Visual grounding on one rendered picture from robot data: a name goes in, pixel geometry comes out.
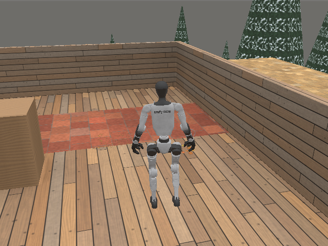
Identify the robot right forearm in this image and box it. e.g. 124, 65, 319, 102
183, 123, 194, 142

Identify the right robot thigh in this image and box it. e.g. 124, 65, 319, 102
171, 142, 181, 173

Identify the robot right hand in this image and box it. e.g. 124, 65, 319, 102
184, 140, 196, 152

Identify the robot left hand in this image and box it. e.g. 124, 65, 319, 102
132, 143, 144, 154

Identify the right robot foot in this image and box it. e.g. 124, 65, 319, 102
172, 196, 180, 207

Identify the robot left forearm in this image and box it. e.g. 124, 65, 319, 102
133, 124, 143, 144

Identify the right robot upper arm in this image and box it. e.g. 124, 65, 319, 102
173, 102, 188, 131

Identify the left robot upper arm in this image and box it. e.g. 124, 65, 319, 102
138, 104, 152, 132

